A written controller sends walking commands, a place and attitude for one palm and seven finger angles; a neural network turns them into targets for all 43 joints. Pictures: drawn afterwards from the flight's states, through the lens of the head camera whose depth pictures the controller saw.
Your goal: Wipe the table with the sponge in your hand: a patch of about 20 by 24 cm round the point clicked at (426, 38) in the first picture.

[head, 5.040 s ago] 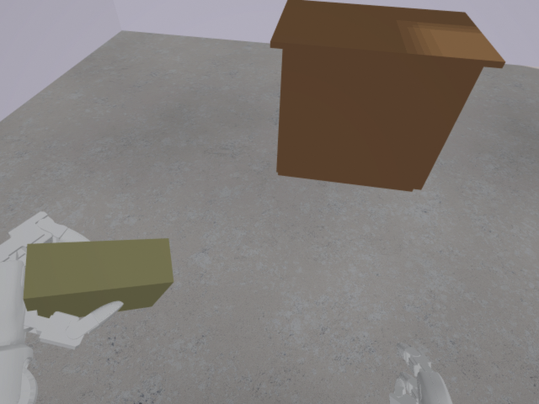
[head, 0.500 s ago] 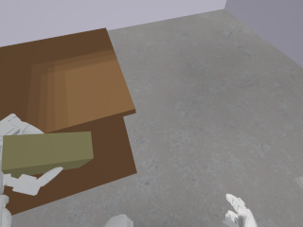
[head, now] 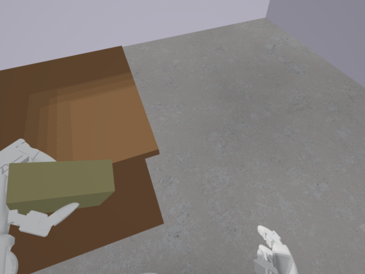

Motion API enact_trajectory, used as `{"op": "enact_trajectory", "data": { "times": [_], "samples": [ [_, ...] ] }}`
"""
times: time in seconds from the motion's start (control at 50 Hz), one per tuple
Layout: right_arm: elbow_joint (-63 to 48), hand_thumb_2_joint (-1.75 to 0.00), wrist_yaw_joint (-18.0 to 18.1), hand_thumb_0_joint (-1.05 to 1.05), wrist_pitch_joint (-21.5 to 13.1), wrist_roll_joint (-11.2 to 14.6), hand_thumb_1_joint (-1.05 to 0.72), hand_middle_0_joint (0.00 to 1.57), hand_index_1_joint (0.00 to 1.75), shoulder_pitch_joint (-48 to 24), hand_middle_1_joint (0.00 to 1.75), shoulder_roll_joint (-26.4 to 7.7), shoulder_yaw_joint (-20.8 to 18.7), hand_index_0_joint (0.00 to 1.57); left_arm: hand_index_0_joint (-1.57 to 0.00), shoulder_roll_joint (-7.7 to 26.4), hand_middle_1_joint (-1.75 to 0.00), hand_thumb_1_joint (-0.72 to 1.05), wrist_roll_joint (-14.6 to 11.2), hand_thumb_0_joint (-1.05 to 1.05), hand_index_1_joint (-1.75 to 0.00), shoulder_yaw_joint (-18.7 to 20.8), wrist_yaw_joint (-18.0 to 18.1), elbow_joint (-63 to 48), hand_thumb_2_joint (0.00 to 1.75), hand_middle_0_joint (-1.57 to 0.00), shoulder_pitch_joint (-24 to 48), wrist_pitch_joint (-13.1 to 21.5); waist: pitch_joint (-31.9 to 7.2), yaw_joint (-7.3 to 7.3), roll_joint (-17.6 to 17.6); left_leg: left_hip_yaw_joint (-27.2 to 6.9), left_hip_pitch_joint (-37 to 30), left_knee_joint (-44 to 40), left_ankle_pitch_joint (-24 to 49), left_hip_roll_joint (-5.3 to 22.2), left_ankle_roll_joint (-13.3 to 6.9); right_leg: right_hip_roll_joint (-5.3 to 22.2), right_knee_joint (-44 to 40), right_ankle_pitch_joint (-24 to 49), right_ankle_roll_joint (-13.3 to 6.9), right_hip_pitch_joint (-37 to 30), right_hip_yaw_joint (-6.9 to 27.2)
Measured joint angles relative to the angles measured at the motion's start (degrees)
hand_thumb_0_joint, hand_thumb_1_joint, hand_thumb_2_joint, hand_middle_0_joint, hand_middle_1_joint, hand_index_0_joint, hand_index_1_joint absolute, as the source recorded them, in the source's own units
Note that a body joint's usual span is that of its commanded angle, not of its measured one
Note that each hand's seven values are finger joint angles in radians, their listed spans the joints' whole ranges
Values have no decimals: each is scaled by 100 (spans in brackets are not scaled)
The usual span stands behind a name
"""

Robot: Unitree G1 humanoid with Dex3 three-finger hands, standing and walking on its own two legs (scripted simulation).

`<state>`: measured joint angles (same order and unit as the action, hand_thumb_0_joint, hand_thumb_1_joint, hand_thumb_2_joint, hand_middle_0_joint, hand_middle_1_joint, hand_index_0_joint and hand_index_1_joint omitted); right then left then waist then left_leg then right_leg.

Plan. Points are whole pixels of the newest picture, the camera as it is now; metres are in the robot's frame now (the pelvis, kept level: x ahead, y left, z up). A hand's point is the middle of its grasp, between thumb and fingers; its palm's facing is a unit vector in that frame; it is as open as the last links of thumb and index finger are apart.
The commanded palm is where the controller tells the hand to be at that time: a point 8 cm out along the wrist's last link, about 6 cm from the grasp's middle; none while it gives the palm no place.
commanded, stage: come to a stop and stand still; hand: left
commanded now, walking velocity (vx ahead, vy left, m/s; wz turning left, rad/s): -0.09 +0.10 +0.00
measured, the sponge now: (78, 186) +0.23 +0.19 +0.14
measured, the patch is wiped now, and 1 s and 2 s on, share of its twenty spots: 0.00 0.00 0.00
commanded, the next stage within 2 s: look again from close up in 0.98 s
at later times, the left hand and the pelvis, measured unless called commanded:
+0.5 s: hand (18, 203) +0.20 +0.28 +0.14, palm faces +0.33 -0.86 -0.40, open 9.5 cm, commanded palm +0.14 +0.32 +0.18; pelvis -0.03 +0.04 +0.00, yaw +0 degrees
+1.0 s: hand out of the picture +0.22 +0.31 +0.16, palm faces +0.40 -0.84 -0.36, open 9.5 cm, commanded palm +0.16 +0.34 +0.18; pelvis +0.00 +0.06 +0.01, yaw +0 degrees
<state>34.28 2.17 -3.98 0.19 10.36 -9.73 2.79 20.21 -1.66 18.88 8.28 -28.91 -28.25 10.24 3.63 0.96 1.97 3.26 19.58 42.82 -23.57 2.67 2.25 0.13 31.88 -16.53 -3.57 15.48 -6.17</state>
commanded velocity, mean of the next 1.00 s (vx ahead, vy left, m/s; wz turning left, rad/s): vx -0.01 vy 0.00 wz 0.00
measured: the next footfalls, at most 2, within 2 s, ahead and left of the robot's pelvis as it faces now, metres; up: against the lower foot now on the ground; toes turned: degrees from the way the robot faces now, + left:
left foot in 0.18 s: +0.03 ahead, +0.13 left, +0.00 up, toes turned +5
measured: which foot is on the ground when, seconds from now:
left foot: up 0.00-0.16, down 0.18-1.00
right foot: down 0.00-1.00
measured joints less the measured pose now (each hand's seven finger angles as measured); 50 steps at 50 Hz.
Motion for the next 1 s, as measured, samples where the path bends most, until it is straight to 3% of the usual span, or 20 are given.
{"op": "enact_trajectory", "data": {
  "times": [0.08,0.16,0.2,0.24,0.28,0.32,0.44,0.5,0.66,0.78,1.0],
  "samples": [
    [29,-89,106,2,148,-21,-90,20,30,-61,30,-150,-42,20,-81,-10,-133,-44,73,0,-133,13,55,109,99,-82,48,-70,19,-109,-146,-48,-61,103,-166,-217,-6,117,-143,124,31,-16,20],
    [-144,-89,176,2,257,-43,-90,20,30,-42,30,-331,-163,20,-81,79,-133,-44,96,0,-133,47,97,-144,99,-82,-72,-65,39,-212,-162,-38,-450,-982,667,-183,-36,86,-82,143,84,40,-80],
    [-297,-89,285,2,43,84,-90,20,30,204,30,-374,-261,20,-81,648,-133,-44,104,0,-133,159,-111,106,99,-82,689,174,113,-24,-258,-98,-403,-1107,776,-221,-204,151,171,45,127,194,-184],
    [-229,-89,170,2,-176,44,-90,19,30,241,30,-397,-230,20,-81,923,-133,-44,97,0,-133,508,-162,684,99,-82,1447,510,133,124,-313,-93,-245,-940,729,-209,-260,141,186,99,94,289,-184],
    [-231,-89,-21,2,-314,23,-90,19,30,225,30,-426,-183,20,-81,853,-133,-44,-4,0,-133,866,-77,935,99,-82,1615,593,137,88,-234,-58,-200,-893,711,-134,-273,57,14,240,99,260,-151],
    [-256,-89,-180,2,-403,42,-90,19,30,246,30,-418,-173,20,-81,594,-133,-44,-86,0,-133,967,12,767,99,-82,1333,525,122,16,-194,26,-236,-924,715,-98,-301,11,-134,347,142,208,-68],
    [-187,-89,-145,2,-425,5,-90,20,30,457,30,-303,-125,20,-81,-183,-133,-44,105,0,-133,27,-131,49,99,-82,205,251,70,-65,-301,222,-508,-1231,790,-178,-461,57,-463,516,313,-15,133],
    [-196,-89,-53,2,-416,-41,-90,20,30,521,30,-205,-87,20,-81,-123,-133,-44,225,0,-133,-92,-184,115,99,-82,147,151,110,-63,-349,226,-584,-1363,855,-254,-520,113,-551,561,364,-81,156],
    [-125,-89,-68,2,-447,-104,-90,20,30,307,30,-109,1,20,-81,61,-133,-44,136,0,-133,382,-55,118,99,-82,462,143,96,-16,-247,212,-679,-1502,877,-317,-587,158,-817,651,452,-248,143],
    [-167,-89,-83,2,-325,-94,-90,20,30,99,30,-141,-49,20,-81,-150,-133,-44,136,0,-133,160,-103,190,99,-82,408,100,-73,18,-189,260,-740,-1572,837,-351,-625,183,-887,637,508,-294,195],
    [-326,-89,-10,2,-181,-84,-90,20,30,7,30,-197,-103,20,-81,-113,-133,-44,79,0,-133,87,-89,82,99,-82,377,-74,-67,21,-284,196,-787,-1531,770,-346,-610,178,-902,576,505,-389,134]
  ]
}}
